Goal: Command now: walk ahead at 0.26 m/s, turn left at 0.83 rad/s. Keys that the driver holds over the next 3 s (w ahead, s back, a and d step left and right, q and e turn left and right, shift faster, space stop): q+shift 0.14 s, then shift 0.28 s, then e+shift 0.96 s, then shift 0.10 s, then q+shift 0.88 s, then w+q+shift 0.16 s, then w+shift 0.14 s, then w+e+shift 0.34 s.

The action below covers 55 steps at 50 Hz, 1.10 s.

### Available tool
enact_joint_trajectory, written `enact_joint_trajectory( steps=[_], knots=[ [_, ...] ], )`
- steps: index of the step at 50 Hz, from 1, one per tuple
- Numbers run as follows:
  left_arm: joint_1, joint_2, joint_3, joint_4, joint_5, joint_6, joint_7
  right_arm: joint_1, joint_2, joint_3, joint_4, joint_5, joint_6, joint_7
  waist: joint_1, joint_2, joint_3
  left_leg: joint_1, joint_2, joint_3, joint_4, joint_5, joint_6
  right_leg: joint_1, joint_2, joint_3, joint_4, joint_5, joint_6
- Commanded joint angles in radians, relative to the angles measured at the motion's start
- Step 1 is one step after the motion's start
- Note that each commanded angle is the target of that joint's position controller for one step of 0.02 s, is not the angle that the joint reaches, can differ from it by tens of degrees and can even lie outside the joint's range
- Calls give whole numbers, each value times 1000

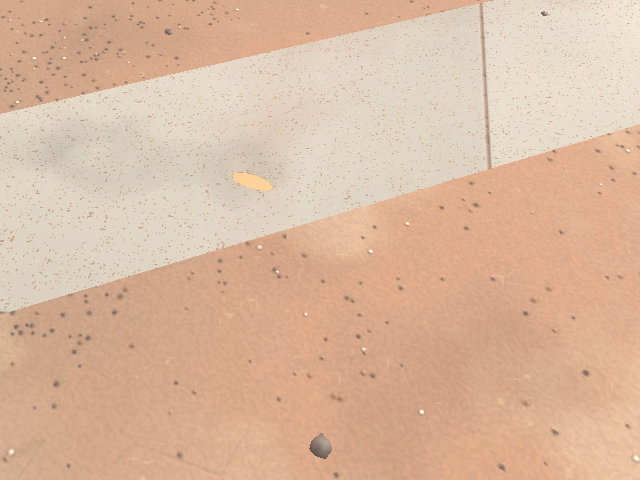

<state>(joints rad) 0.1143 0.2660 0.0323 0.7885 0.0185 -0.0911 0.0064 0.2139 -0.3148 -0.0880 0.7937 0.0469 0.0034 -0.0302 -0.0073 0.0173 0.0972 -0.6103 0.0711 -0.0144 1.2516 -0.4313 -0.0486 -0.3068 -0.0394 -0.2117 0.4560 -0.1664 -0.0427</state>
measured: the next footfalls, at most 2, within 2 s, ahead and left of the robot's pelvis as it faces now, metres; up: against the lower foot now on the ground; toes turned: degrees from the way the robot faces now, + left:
left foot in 0.22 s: +0.25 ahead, +0.12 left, +0.00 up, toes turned +14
right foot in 0.70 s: +0.20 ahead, -0.11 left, +0.00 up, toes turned +4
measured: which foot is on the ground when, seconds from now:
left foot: up 0.00-0.20, down 0.22-0.70, up 0.72-1.00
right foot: down 0.00-0.22, up 0.24-0.68, down 0.70-1.00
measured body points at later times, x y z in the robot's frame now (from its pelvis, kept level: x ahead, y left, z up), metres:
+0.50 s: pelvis +0.15 +0.02 +0.00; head +0.19 +0.05 +0.45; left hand +0.25 +0.33 -0.12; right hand +0.37 -0.19 -0.09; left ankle +0.21 +0.11 -0.74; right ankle +0.20 -0.14 -0.69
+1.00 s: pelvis +0.17 -0.02 +0.01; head +0.22 -0.05 +0.45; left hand +0.31 +0.28 -0.08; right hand +0.35 -0.31 -0.09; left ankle +0.23 +0.13 -0.69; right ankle +0.16 -0.12 -0.74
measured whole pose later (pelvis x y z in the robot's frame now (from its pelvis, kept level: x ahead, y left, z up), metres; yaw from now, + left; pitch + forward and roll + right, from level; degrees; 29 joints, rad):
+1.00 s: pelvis +0.17 -0.02 +0.01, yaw -8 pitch +4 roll +3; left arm 0.23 0.32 0.11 0.73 -0.03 0.04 0.05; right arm 0.03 -0.28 -0.10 0.69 0.01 -0.01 -0.04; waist 0.03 0.01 0.03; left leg -0.50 -0.08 -0.13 0.78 -0.31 -0.07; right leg -0.30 0.07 0.20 0.48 -0.24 -0.04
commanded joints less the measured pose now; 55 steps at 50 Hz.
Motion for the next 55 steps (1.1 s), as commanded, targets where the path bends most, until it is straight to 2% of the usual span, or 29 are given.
enact_joint_trajectory(
  steps=[1, 4, 7, 9, 10, 11, 12, 13, 14, 15, 16, 17, 19, 21, 23, 24, 25, 28, 32, 34, 35, 36, 37, 38, 40, 43, 47, 53, 55],
  knots=[
    [-137, 106, 35, -72, -1, -13, 13, 129, 32, 5, -74, -11, 21, 6, -71, -130, -113, 92, 63, 11, -209, 186, 4, -25, -262, 66, -210, 558, -161],
    [-145, 139, 50, -71, -30, 6, 28, 96, 4, -1, -81, -26, 20, 44, -52, -98, -178, 171, 31, 63, -427, 427, 44, 82, -245, -21, -153, 524, -143],
    [-137, 167, 60, -63, -56, 32, 26, 27, -57, -24, -128, -24, 34, 74, -44, -95, -160, 182, 13, 99, -511, 387, 92, 164, -283, -35, -83, 481, -105],
    [-114, 190, 71, -53, -70, 47, 25, 23, -88, -41, -150, -32, 32, 77, -53, -93, -153, 225, -36, 129, -572, 294, 133, 191, -290, -31, 24, 566, -73],
    [-117, 189, 72, -48, -78, 54, 22, 84, -100, -52, -138, -37, 25, 71, -93, -72, -169, 308, -73, 145, -661, 326, 163, 186, -266, -49, 145, 582, -44],
    [-63, 169, 69, -33, -67, 60, 15, 166, -153, -75, -117, -46, 13, 52, -123, 21, -192, 443, -91, 98, -761, 549, 199, 125, -198, -57, 346, 451, 7],
    [-12, 94, 47, -56, -8, 61, 10, 134, -264, -91, -135, -54, 5, 30, -45, 310, -183, 577, 131, -221, -756, 1164, 286, -130, -63, -62, 669, -347, 77],
    [40, 116, 44, -67, -12, 59, 4, 71, -279, -74, -198, -93, -11, 38, -2, 314, -400, 722, 326, -625, -826, 1040, 514, -311, 74, 165, 943, -590, 112],
    [-24, 179, 57, -58, -47, 62, 0, 47, -221, -57, -219, -77, -23, 55, -53, 121, -436, 710, 317, -567, -879, 900, 487, -342, 37, 270, 977, -520, 98],
    [-67, 164, 55, -70, -54, 66, 2, 17, -188, -45, -212, -56, -31, 53, -41, 66, -363, 646, 283, -472, -874, 767, 431, -371, 9, 273, 938, -446, 79],
    [-76, 143, 52, -51, -35, 75, 15, -18, -145, -32, -206, -38, -29, 46, -21, -21, -296, 558, 239, -397, -869, 661, 368, -364, -30, 277, 867, -383, 77],
    [-77, 148, 56, -47, -24, 87, 24, -48, -117, -21, -204, -35, -23, 36, -1, -8, -262, 467, 206, -346, -883, 607, 338, -315, -46, 281, 800, -342, 76],
    [-42, 135, 56, -31, -25, 104, 25, -69, -110, -14, -210, -60, -18, 22, 25, 37, -259, 381, 159, -278, -909, 596, 316, -214, -32, 255, 717, -292, 77],
    [-31, 99, 45, -17, -25, 107, 29, -58, -111, -16, -205, -67, -19, 13, 21, 41, -271, 383, 141, -233, -910, 633, 316, -174, -22, 244, 592, -277, 88],
    [2, 57, 27, 16, -27, 109, 27, -85, -50, 5, -194, -76, -17, 4, 25, 45, -300, 373, 132, -161, -909, 560, 301, -86, -44, 243, 453, -240, 99],
    [8, 48, 22, 30, -30, 111, 23, -82, -25, 14, -178, -83, -17, 2, 15, 65, -298, 354, 131, -136, -922, 486, 297, -40, -49, 234, 398, -213, 102],
    [-2, 66, 24, 28, -33, 113, 19, -75, -39, 10, -164, -85, -16, 1, 2, 91, -277, 339, 138, -129, -934, 402, 298, -24, -40, 215, 374, -195, 103],
    [-45, 140, 46, -8, -42, 116, 15, -68, -116, -14, -147, -78, 0, -14, -23, 121, -203, 355, 192, -166, -956, 253, 304, -87, -20, 181, 376, -233, 85],
    [30, 115, 53, 4, -40, 120, 1, -113, -99, -17, -143, -57, 10, -34, 10, 110, -197, 394, 222, -118, -904, 341, 267, -52, -12, 139, 279, -223, 36],
    [115, 114, 61, 32, -32, 124, -10, -144, -89, -23, -137, -34, 17, -38, 53, 84, -185, 359, 173, -25, -804, 334, 191, 40, 11, 135, 76, -90, -19],
    [138, 174, 78, 26, -21, 123, -6, -114, -61, -24, -131, -33, 21, -38, 40, -64, -150, 248, 91, 72, -615, 226, 101, 93, -91, 337, -74, 45, -85],
    [137, 289, 102, -1, -19, 117, 6, -136, -24, -17, -173, -61, 18, -36, 4, -316, -84, -35, -96, 142, -372, -85, 1, 179, -300, 707, -114, 358, -225],
    [177, 284, 103, -13, 17, 95, 2, -273, -23, -13, -215, -71, 4, -34, 87, -290, -113, -128, -163, -12, -179, -231, 4, 173, -344, 824, -182, 340, -322],
    [136, 268, 102, -24, 21, 73, 3, -264, -41, -22, -207, -55, 0, -28, 44, -196, -119, -146, -132, -81, -102, -149, 18, 186, -289, 741, -170, 291, -276],
    [42, 216, 97, -60, -32, 67, 18, -210, -60, -34, -164, -59, 2, -33, -1, -113, -130, -139, -101, -91, -112, -9, 15, 190, -205, 607, -122, 304, -173],
    [73, 180, 91, -80, -44, 88, 38, -216, -22, -26, -174, -57, -7, -26, 0, -112, -189, -77, -127, -86, -177, 85, -6, 209, -146, 574, -91, 347, -158],
    [106, 211, 111, -116, -48, 111, 52, -257, 1, -13, -187, -44, -28, -11, 28, -154, -204, -19, -154, -100, -440, 125, -24, 243, -113, 622, -58, 295, -148],
    [32, 219, 123, -197, -57, 131, 35, -170, -60, -32, -167, -27, -51, 17, 6, -228, -211, 222, -173, -106, -732, 140, -14, 156, -71, 758, -21, 298, -125],
    [0, 187, 111, -226, -65, 135, 36, -94, -90, -48, -140, -29, -57, 19, -22, -202, -226, 423, -100, -110, -938, 328, 19, 67, -6, 738, 50, 126, -67]
  ],
)
Over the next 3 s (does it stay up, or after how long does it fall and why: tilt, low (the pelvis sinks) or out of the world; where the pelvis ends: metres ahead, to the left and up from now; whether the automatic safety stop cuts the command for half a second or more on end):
stays up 0.48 0.05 -0.01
